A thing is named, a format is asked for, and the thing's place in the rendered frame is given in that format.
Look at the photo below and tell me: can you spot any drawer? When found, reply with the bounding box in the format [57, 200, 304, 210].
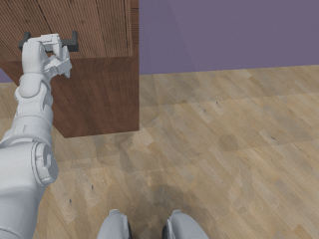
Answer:
[0, 0, 133, 62]

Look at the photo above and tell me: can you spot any robot left upper arm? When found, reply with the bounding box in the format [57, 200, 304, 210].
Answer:
[0, 141, 59, 239]

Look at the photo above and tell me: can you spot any handle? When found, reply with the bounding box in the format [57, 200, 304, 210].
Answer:
[18, 31, 79, 53]

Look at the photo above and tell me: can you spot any robot thigh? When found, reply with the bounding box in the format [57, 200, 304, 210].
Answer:
[97, 213, 130, 239]
[165, 213, 209, 239]

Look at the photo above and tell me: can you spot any robot right thigh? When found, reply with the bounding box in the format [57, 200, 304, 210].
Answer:
[165, 213, 209, 239]

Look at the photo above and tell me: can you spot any robot left thigh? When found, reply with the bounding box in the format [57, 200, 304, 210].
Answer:
[97, 213, 130, 239]

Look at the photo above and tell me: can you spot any robot left hand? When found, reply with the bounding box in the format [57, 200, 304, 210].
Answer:
[21, 33, 73, 83]

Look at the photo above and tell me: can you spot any robot left forearm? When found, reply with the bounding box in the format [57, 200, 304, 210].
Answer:
[0, 73, 54, 149]

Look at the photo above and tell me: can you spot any cabinet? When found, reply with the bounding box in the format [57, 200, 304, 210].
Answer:
[0, 0, 140, 138]

